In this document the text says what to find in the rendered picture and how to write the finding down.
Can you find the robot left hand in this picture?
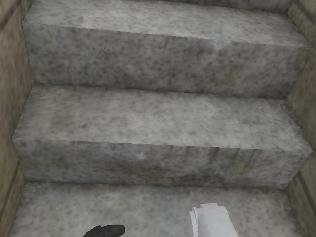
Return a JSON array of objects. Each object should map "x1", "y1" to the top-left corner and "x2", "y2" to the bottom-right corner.
[{"x1": 83, "y1": 224, "x2": 125, "y2": 237}]

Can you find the robot right thigh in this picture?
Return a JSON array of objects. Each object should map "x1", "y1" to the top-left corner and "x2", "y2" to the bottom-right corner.
[{"x1": 189, "y1": 202, "x2": 239, "y2": 237}]

